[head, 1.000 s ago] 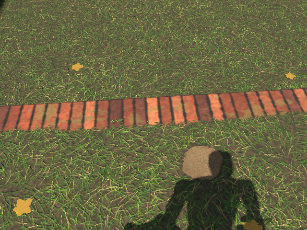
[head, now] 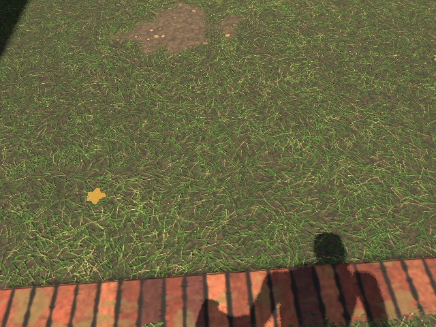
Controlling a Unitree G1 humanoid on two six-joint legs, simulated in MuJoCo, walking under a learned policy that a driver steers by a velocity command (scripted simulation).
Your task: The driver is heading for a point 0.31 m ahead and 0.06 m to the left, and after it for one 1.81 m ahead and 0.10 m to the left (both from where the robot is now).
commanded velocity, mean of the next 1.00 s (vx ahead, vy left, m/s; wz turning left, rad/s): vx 0.50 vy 0.00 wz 0.10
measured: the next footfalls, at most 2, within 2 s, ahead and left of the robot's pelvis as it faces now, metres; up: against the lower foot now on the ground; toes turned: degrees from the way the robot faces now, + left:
left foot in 0.38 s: +0.31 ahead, +0.15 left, +0.00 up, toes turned +18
right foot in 0.92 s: +0.55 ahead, +0.07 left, +0.00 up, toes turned +4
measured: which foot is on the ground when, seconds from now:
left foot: up 0.00-0.36, down 0.38-0.90, up 0.92-1.00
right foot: down 0.00-0.36, up 0.38-0.90, down 0.92-1.00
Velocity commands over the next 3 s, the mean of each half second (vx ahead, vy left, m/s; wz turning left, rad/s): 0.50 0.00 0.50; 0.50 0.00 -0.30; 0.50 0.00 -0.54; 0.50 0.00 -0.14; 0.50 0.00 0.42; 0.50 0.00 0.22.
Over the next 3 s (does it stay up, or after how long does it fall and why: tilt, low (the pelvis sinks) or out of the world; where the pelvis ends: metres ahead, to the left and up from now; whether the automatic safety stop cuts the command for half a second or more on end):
stays up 1.55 0.15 -0.17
